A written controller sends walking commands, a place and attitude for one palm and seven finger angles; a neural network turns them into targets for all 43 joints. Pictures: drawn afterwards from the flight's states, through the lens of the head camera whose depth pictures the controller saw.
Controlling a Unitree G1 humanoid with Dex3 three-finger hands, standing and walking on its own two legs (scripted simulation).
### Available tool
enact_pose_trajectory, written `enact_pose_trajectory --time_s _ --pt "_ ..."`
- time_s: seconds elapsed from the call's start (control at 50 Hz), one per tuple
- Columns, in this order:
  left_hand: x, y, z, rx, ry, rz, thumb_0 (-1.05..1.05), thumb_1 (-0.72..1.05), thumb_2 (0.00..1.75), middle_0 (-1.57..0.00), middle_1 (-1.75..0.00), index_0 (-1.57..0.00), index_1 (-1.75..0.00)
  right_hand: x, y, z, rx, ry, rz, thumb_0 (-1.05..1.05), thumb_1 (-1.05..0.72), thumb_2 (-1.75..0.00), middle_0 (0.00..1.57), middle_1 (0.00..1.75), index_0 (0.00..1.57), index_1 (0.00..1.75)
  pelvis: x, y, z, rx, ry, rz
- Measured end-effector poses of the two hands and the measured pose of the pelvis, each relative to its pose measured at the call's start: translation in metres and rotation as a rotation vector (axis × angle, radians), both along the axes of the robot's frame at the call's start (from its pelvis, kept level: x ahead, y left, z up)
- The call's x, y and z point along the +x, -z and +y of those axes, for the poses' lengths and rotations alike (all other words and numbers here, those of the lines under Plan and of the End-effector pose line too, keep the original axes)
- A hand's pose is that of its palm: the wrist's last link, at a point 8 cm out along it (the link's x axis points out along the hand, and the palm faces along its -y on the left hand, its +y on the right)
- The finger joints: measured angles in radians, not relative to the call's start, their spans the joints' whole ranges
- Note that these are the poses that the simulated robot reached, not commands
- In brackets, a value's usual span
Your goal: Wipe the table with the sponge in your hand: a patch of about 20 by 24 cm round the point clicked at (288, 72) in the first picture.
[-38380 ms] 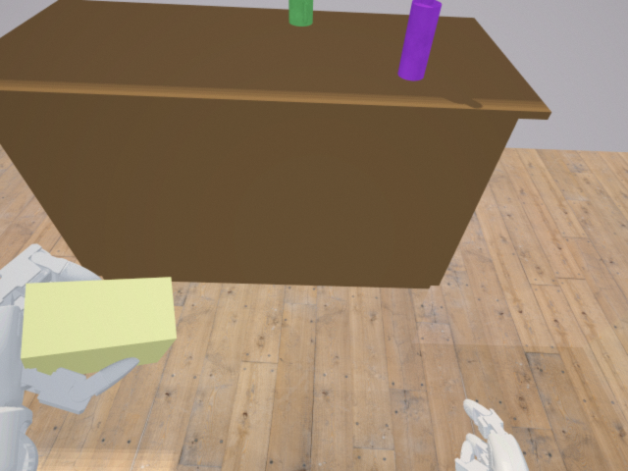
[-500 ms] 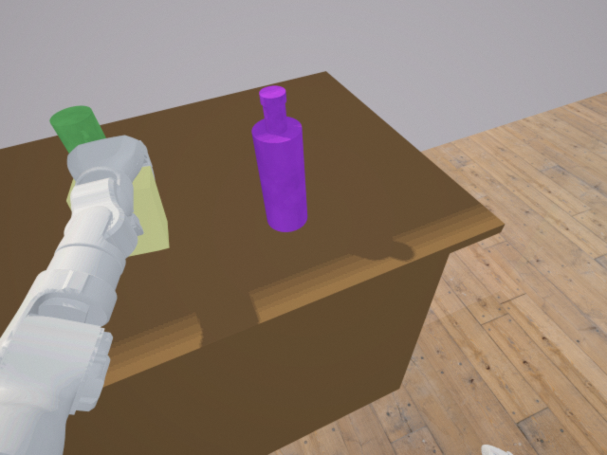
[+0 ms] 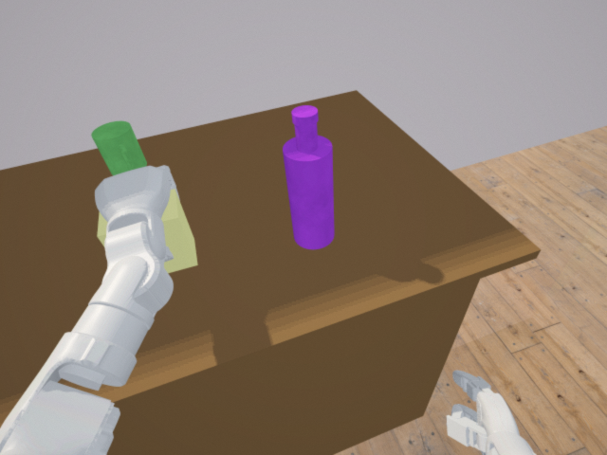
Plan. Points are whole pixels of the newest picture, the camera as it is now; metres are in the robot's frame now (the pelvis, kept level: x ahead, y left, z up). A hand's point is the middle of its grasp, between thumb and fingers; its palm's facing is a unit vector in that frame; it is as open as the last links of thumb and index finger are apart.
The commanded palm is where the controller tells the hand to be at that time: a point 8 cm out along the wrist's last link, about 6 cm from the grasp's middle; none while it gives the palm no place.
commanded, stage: wipe back along the third lane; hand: left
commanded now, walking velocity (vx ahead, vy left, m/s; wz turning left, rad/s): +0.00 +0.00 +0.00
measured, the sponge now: (156, 245) +0.37 +0.26 +0.10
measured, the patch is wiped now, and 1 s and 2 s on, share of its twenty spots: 0.95 0.95 0.95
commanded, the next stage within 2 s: slide back across to the middle lane in 1.06 s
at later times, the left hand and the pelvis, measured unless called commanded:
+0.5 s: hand (152, 250) +0.32 +0.22 +0.15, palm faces +0.17 -0.09 -0.98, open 10.2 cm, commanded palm +0.27 +0.21 +0.17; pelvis +0.01 -0.01 +0.00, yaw +0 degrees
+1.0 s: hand (154, 285) +0.27 +0.20 +0.15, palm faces +0.22 -0.12 -0.97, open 10.2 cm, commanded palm +0.22 +0.19 +0.17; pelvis -0.02 -0.02 +0.00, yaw -1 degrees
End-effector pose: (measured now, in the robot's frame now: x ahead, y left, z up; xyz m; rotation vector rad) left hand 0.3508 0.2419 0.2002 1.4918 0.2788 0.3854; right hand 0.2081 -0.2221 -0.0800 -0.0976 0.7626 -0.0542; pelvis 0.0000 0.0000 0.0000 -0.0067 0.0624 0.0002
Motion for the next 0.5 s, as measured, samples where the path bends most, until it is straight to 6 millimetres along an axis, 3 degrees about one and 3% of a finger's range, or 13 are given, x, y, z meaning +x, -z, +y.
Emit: enact_pose_trajectory --time_s 0.1,0.22,0.5 --pt "-0.007 0.000 -0.001 -0.010 0.014 -0.015 0.00 -0.48 1.07 -0.63 -1.40 -0.68 -1.37 0.025 -0.009 0.010 0.013 -0.049 -0.050 0.01 -0.90 -0.90 0.20 0.30 0.20 0.29 0.009 0.001 -0.001 0.001 -0.004 -0.003" --pt "-0.022 -0.001 -0.006 -0.022 0.031 -0.053 0.01 -0.48 1.07 -0.63 -1.40 -0.67 -1.38 0.042 -0.012 0.018 0.031 -0.093 -0.072 0.01 -0.90 -0.90 0.20 0.30 0.20 0.29 0.015 0.002 -0.002 0.001 -0.004 -0.007" --pt "-0.061 -0.001 -0.020 -0.053 0.046 -0.101 0.02 -0.47 1.06 -0.62 -1.41 -0.67 -1.37 0.041 -0.009 0.021 0.052 -0.124 -0.078 0.01 -0.90 -0.90 0.20 0.30 0.20 0.29 0.008 0.004 -0.007 0.005 0.004 -0.024"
